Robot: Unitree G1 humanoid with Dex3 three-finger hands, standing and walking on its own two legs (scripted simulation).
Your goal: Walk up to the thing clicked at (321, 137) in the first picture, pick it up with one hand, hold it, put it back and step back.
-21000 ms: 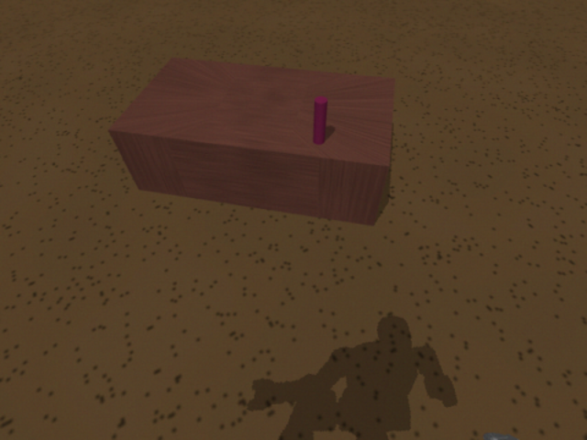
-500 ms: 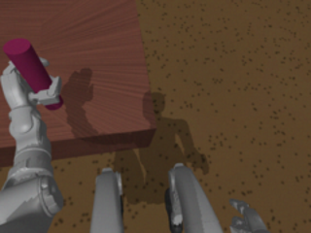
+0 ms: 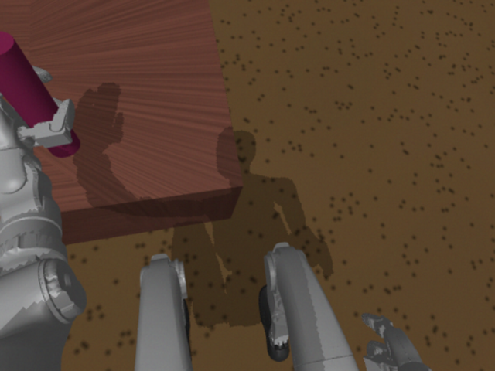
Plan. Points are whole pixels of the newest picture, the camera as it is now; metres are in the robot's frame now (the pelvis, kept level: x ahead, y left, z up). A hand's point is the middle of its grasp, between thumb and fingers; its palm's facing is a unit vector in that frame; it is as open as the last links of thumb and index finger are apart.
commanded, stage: lower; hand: left
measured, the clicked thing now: (35, 105) +0.49 +0.27 +0.02
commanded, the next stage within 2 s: loosen in 1.08 s
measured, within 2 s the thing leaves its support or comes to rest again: rests again in 1.98 s
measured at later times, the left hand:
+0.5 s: hand (64, 125) +0.50 +0.26 -0.05, palm faces +0.29 -0.96 -0.03, open 7.4 cm
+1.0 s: hand (73, 133) +0.50 +0.26 -0.08, palm faces +0.28 -0.96 -0.03, open 7.4 cm
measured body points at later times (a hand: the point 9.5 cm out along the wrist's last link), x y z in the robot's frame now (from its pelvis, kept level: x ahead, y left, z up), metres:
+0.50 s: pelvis -0.01 +0.00 -0.06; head +0.20 +0.04 +0.34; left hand +0.48 +0.31 -0.05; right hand +0.07 -0.27 -0.18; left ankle +0.07 +0.14 -0.50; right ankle +0.06 -0.13 -0.50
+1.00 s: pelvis -0.01 +0.00 -0.09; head +0.20 +0.04 +0.31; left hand +0.48 +0.31 -0.08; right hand +0.06 -0.27 -0.21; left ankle +0.07 +0.14 -0.50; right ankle +0.06 -0.13 -0.50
